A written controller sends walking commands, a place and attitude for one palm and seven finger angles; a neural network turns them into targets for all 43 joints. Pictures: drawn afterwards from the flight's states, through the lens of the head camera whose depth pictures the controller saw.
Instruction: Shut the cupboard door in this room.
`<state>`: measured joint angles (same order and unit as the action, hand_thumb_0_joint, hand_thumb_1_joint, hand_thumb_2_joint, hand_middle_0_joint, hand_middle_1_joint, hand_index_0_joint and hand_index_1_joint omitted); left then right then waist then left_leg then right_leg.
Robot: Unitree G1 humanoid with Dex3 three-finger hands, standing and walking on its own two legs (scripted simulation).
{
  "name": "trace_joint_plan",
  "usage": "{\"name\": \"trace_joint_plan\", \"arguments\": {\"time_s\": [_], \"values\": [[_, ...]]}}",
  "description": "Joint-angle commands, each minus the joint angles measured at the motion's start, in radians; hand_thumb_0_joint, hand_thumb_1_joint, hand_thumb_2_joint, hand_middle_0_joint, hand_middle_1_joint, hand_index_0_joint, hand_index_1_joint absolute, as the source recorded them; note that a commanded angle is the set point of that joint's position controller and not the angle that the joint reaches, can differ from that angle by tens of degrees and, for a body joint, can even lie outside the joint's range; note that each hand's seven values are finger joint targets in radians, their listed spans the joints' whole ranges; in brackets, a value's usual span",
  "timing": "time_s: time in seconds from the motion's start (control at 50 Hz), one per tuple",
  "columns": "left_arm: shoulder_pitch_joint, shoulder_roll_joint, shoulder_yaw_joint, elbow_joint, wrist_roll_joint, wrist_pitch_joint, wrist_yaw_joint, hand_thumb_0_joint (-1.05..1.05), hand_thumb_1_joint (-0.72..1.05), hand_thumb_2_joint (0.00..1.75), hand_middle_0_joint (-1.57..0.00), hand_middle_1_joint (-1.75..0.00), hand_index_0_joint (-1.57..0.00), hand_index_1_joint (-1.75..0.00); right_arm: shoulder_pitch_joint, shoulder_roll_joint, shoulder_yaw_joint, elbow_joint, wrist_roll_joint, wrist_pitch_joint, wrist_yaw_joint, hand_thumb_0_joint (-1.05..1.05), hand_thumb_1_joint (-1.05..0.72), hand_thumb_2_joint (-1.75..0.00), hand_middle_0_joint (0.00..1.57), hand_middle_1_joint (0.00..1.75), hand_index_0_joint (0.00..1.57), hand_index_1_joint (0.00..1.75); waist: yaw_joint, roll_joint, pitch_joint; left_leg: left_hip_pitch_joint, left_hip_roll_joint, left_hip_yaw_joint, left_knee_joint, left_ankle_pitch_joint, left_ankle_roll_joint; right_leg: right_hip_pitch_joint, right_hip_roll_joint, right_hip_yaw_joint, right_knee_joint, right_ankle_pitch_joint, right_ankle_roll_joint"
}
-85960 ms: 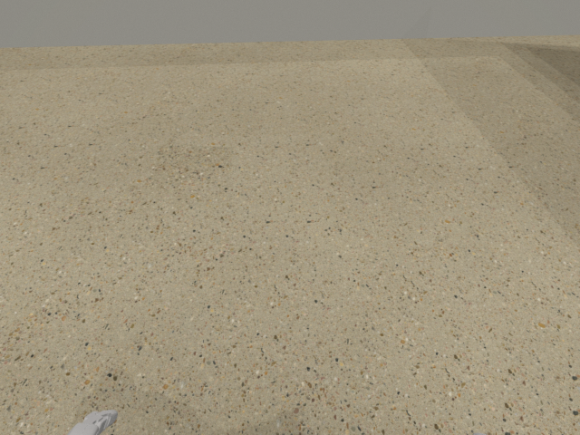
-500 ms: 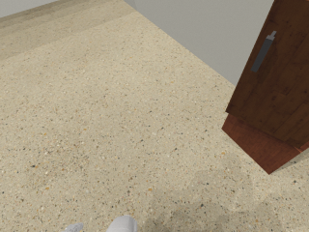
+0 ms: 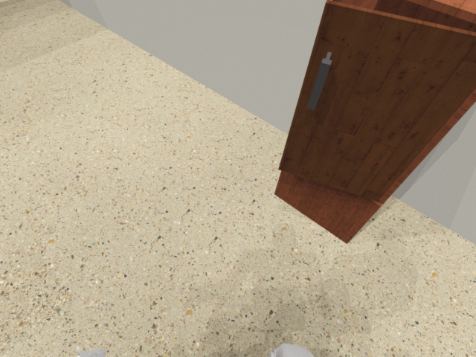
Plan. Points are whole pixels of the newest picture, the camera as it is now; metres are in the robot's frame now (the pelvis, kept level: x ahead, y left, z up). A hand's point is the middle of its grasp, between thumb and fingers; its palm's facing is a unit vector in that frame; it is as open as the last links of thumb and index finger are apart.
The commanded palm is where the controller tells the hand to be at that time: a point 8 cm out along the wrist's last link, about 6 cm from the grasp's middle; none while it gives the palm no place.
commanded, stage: turn to face it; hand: left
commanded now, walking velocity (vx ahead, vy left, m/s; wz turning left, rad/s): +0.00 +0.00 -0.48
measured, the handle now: (320, 81) +0.75 -0.16 +0.03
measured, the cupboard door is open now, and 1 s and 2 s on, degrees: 19 19 19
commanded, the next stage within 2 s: take the last steps up to it in 0.40 s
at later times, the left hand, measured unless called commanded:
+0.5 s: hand out of the picture +0.14 +0.14 -0.17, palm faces -0.17 -0.96 -0.21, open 7.4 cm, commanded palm none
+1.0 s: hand (220, 309) +0.23 +0.05 -0.17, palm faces -0.30 -0.92 -0.23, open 7.4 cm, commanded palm none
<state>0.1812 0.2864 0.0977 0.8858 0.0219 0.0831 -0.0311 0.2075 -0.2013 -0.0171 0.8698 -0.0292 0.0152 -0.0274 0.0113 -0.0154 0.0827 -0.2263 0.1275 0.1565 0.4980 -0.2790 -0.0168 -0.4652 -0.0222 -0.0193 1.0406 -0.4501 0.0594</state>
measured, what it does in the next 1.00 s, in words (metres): steps to the right, turning right: right foot, then left foot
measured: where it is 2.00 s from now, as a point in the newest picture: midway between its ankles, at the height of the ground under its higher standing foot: (282, 355)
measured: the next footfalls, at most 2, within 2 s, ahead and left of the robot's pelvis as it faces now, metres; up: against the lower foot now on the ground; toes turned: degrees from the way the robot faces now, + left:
right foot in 0.14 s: +0.04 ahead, -0.15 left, +0.00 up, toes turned -9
left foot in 0.52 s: +0.10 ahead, +0.09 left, +0.00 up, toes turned -9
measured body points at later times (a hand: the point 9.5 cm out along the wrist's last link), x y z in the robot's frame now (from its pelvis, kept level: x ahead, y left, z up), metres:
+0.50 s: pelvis +0.03 -0.03 +0.00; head +0.05 -0.03 +0.44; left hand +0.15 +0.19 -0.15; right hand +0.04 -0.30 -0.14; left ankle +0.05 +0.09 -0.73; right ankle +0.00 -0.14 -0.74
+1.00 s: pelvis +0.09 -0.12 -0.01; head +0.11 -0.14 +0.44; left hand +0.24 +0.10 -0.15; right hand -0.03 -0.35 -0.17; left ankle +0.07 +0.05 -0.69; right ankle +0.06 -0.21 -0.74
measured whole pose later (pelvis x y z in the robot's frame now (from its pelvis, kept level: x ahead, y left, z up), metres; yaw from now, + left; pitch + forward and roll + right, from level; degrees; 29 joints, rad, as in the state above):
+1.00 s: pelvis +0.09 -0.12 -0.01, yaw -18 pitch +1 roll -1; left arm 0.20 0.19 0.06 0.99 0.03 -0.02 -0.02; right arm 0.35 -0.24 -0.06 1.09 -0.02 0.03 -0.01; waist -0.03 0.05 0.04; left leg -0.33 0.14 0.05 0.96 -0.50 -0.02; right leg -0.28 0.00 -0.11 0.56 -0.30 -0.04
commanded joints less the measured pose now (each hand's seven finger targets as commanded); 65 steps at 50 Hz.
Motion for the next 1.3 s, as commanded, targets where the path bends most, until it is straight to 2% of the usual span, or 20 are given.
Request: {"name": "trace_joint_plan", "arguments": {"time_s": [0.0,0.08,0.12,0.16,0.24,0.38,0.46,0.5,0.52,0.56,0.72,0.84,0.86,0.9,0.94,1.04,1.16,1.22,1.26,1.28], "values": [[-0.051,0.013,-0.007,-0.094,-0.003,-0.030,-0.010,0.00,0.90,0.90,-0.20,-0.30,-0.20,-0.30,0.059,-0.232,-0.072,-0.031,-0.004,-0.014,-0.004,0.00,-0.90,-0.90,0.20,0.30,0.20,0.30,-0.045,0.260,-0.128,0.148,0.222,-0.075,-0.082,0.514,0.132,0.035,0.003,-0.065,-0.207,0.015,-0.017],[0.077,0.060,0.003,-0.053,0.000,-0.049,-0.004,0.00,0.90,0.90,-0.20,-0.30,-0.20,-0.30,0.016,-0.241,-0.080,-0.025,0.007,-0.007,0.006,0.00,-0.90,-0.90,0.20,0.30,0.20,0.30,0.032,0.152,-0.146,-0.027,0.177,-0.013,0.104,0.304,0.040,0.341,0.001,-0.053,-0.571,0.288,-0.062],[0.169,0.245,0.031,-0.021,0.004,-0.070,0.025,0.00,0.90,0.90,-0.20,-0.30,-0.20,-0.30,-0.029,-0.122,-0.048,-0.086,0.015,0.003,0.013,0.00,-0.90,-0.90,0.20,0.30,0.20,0.30,0.081,-0.319,-0.145,-0.363,-0.052,0.006,0.535,-0.381,-0.058,0.459,-0.377,0.438,-0.710,0.763,-0.234],[0.106,0.198,0.022,-0.034,-0.002,-0.065,0.043,0.00,0.90,0.90,-0.20,-0.30,-0.20,-0.30,-0.033,-0.132,-0.049,-0.064,0.019,0.020,0.004,0.00,-0.90,-0.90,0.20,0.30,0.20,0.30,0.049,-0.180,-0.105,-0.406,-0.019,-0.156,0.686,-0.273,-0.041,0.367,-0.333,0.358,-0.734,0.543,-0.283],[-0.030,0.111,-0.008,-0.061,-0.003,-0.071,0.048,0.00,0.90,0.90,-0.20,-0.30,-0.20,-0.30,0.036,-0.135,-0.048,0.002,0.009,0.020,0.014,0.00,-0.90,-0.90,0.20,0.30,0.20,0.30,-0.025,-0.171,-0.119,-0.311,-0.023,-0.140,0.631,-0.097,-0.060,0.277,-0.206,0.194,-0.714,0.545,-0.226],[0.041,0.126,0.002,-0.014,0.004,-0.073,0.049,0.00,0.90,0.90,-0.20,-0.30,-0.20,-0.30,0.010,-0.092,-0.037,0.007,0.017,0.012,0.008,0.00,-0.90,-0.90,0.20,0.30,0.20,0.30,0.011,-0.122,-0.147,-0.214,-0.080,-0.103,0.293,-0.133,-0.060,0.354,-0.212,0.264,-0.676,0.637,-0.263],[-0.013,0.096,0.000,-0.010,-0.006,-0.062,0.050,0.00,0.90,0.90,-0.20,-0.30,-0.20,-0.30,0.120,-0.091,-0.034,0.048,0.020,-0.005,-0.003,0.00,-0.90,-0.90,0.20,0.30,0.20,0.30,-0.052,-0.101,-0.128,0.054,-0.085,-0.108,-0.050,0.102,-0.042,0.184,-0.157,0.256,-0.598,0.484,-0.183],[0.037,-0.007,-0.021,-0.019,-0.020,-0.052,0.039,0.00,0.90,0.90,-0.20,-0.30,-0.20,-0.30,0.144,-0.219,-0.050,0.048,-0.002,-0.021,-0.010,0.00,-0.90,-0.90,0.20,0.30,0.20,0.30,-0.045,0.269,-0.123,0.135,0.207,-0.438,-0.208,0.141,0.075,0.008,0.050,0.083,-0.373,0.044,-0.074],[0.013,0.009,-0.021,-0.030,-0.010,-0.052,0.035,0.00,0.90,0.90,-0.20,-0.30,-0.20,-0.30,0.163,-0.246,-0.055,0.042,-0.009,-0.015,-0.013,0.00,-0.90,-0.90,0.20,0.30,0.20,0.30,-0.065,0.294,-0.099,0.079,0.303,-0.547,-0.268,0.034,0.156,-0.014,0.061,0.043,-0.186,-0.133,-0.064],[-0.008,0.030,-0.002,-0.027,0.015,-0.044,0.014,0.00,0.90,0.90,-0.20,-0.30,-0.20,-0.30,0.123,-0.223,-0.050,0.029,-0.018,-0.023,-0.015,0.00,-0.90,-0.90,0.20,0.30,0.20,0.30,-0.053,0.221,-0.039,0.021,0.265,-0.524,-0.342,-0.198,0.156,-0.108,0.030,0.067,0.025,-0.053,-0.061],[-0.065,-0.015,-0.018,-0.013,0.006,-0.062,-0.024,0.00,0.90,0.90,-0.20,-0.30,-0.20,-0.30,0.197,-0.177,-0.056,0.083,-0.012,-0.055,-0.014,0.00,-0.90,-0.90,0.20,0.30,0.20,0.30,-0.074,0.173,-0.047,0.188,0.212,-0.225,-0.273,0.101,0.138,-0.136,-0.030,-0.004,-0.144,0.100,-0.040],[0.051,-0.008,-0.009,0.042,0.006,-0.078,-0.031,0.00,0.90,0.90,-0.20,-0.30,-0.20,-0.30,0.131,-0.208,-0.072,0.107,-0.009,-0.045,0.001,0.00,-0.90,-0.90,0.20,0.30,0.20,0.30,-0.006,0.162,-0.063,-0.028,0.175,-0.120,-0.146,-0.037,0.091,0.266,0.026,-0.100,-0.522,0.207,-0.059],[0.147,0.028,0.002,0.079,0.008,-0.086,-0.026,0.00,0.90,0.90,-0.20,-0.30,-0.20,-0.30,0.113,-0.190,-0.068,0.108,-0.003,-0.044,0.007,0.00,-0.90,-0.90,0.20,0.30,0.20,0.30,0.041,0.067,-0.080,-0.116,0.114,-0.065,-0.025,-0.083,0.056,0.411,0.019,-0.068,-0.598,0.205,-0.078],[0.323,0.194,0.031,0.140,0.003,-0.105,0.008,0.00,0.90,0.90,-0.20,-0.30,-0.20,-0.30,0.020,-0.081,-0.034,0.040,0.014,-0.046,0.020,0.00,-0.90,-0.90,0.20,0.30,0.20,0.30,0.128,-0.353,-0.112,-0.452,-0.071,0.002,0.490,-0.398,-0.001,0.578,-0.348,0.484,-0.865,-0.057,-0.242],[0.210,0.120,0.014,0.120,0.000,-0.106,0.030,0.00,0.90,0.90,-0.20,-0.30,-0.20,-0.30,0.014,-0.096,-0.046,0.057,0.008,-0.040,0.020,0.00,-0.90,-0.90,0.20,0.30,0.20,0.30,0.065,-0.228,-0.018,-0.485,-0.001,-0.127,0.625,-0.231,0.016,0.437,-0.314,0.415,-0.897,-0.107,-0.273],[0.105,0.020,-0.025,0.122,0.001,-0.137,0.039,0.00,0.90,0.90,-0.20,-0.30,-0.20,-0.30,0.082,-0.035,-0.033,0.112,-0.003,-0.034,0.035,0.00,-0.90,-0.90,0.20,0.30,0.20,0.30,-0.027,-0.054,-0.045,-0.293,-0.003,-0.085,0.463,-0.081,-0.011,0.306,-0.231,0.116,-0.834,0.354,-0.262],[0.155,0.021,-0.031,0.184,-0.001,-0.148,0.040,0.00,0.90,0.90,-0.20,-0.30,-0.20,-0.30,0.034,-0.019,-0.023,0.099,0.003,-0.050,0.038,0.00,-0.90,-0.90,0.20,0.30,0.20,0.30,-0.019,-0.071,-0.038,-0.220,-0.050,-0.043,0.157,0.005,-0.005,0.403,-0.216,0.087,-0.781,0.530,-0.255],[0.146,0.003,-0.037,0.198,-0.009,-0.142,0.041,0.00,0.90,0.90,-0.20,-0.30,-0.20,-0.30,0.135,-0.049,-0.029,0.145,-0.001,-0.067,0.027,0.00,-0.90,-0.90,0.20,0.30,0.20,0.30,-0.075,-0.019,-0.057,0.038,-0.086,-0.034,0.003,0.166,0.014,0.297,-0.154,0.033,-0.598,0.573,-0.201],[0.198,-0.071,-0.051,0.171,-0.021,-0.137,0.039,0.00,0.90,0.90,-0.20,-0.30,-0.20,-0.30,0.311,-0.194,-0.054,0.184,-0.017,-0.076,0.006,0.00,-0.90,-0.90,0.20,0.30,0.20,0.30,-0.113,0.294,-0.181,0.337,0.232,-0.450,-0.110,0.376,0.173,0.024,0.016,-0.097,-0.195,0.100,-0.110],[0.157,-0.049,-0.056,0.147,-0.015,-0.135,0.039,0.00,0.90,0.90,-0.20,-0.30,-0.20,-0.30,0.324,-0.211,-0.055,0.184,-0.013,-0.061,-0.003,0.00,-0.90,-0.90,0.20,0.30,0.20,0.30,-0.121,0.259,-0.163,0.318,0.331,-0.563,-0.196,0.353,0.257,-0.054,0.043,-0.042,0.009,-0.174,-0.112]]}}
